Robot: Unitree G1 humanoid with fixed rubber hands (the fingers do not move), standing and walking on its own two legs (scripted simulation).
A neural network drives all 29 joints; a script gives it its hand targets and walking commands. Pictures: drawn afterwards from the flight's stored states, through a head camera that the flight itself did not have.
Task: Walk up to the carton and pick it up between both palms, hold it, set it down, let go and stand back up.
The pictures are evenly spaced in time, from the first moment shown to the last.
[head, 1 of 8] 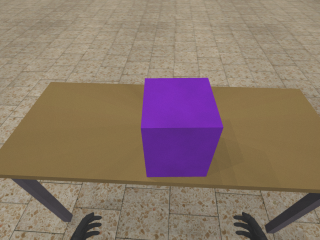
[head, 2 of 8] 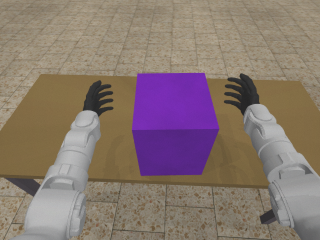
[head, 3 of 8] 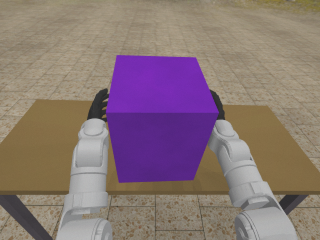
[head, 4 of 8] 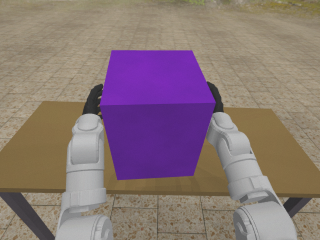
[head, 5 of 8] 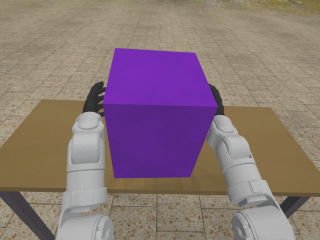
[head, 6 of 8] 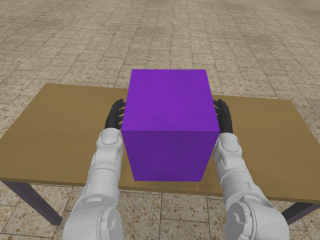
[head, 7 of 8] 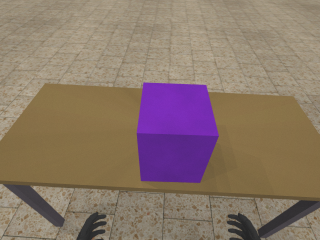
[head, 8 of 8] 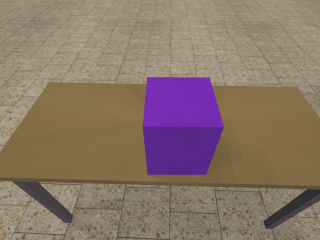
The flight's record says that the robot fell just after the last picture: no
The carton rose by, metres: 0.20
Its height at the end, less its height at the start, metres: +0.00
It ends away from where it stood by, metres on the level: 0.01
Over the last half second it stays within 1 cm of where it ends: yes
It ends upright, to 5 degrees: yes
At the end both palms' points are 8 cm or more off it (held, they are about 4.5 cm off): yes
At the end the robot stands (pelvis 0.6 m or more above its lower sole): yes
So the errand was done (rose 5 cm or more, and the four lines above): yes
